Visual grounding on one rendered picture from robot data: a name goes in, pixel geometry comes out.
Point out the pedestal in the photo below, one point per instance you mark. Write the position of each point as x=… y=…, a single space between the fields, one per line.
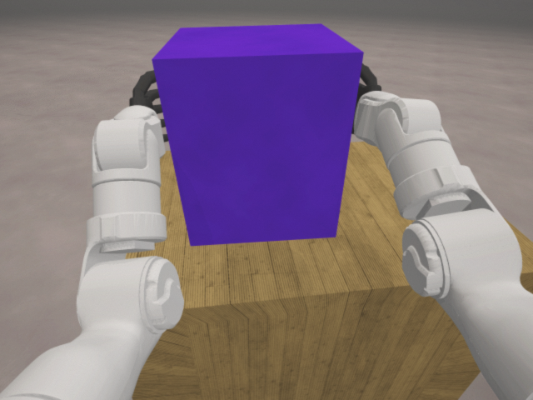
x=329 y=318

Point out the carton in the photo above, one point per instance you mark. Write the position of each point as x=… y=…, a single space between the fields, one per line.
x=259 y=122

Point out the robot right forearm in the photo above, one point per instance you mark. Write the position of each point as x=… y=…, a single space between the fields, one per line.
x=427 y=175

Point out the right robot upper arm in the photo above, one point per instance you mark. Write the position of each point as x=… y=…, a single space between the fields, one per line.
x=470 y=264

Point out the robot left forearm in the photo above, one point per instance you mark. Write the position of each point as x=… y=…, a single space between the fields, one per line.
x=126 y=180

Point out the left robot hand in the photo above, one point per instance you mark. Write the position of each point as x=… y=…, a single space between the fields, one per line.
x=141 y=96

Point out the left robot upper arm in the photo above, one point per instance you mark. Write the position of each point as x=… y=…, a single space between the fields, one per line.
x=124 y=306

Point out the right robot hand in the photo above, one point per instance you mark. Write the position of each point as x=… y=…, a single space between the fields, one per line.
x=371 y=85

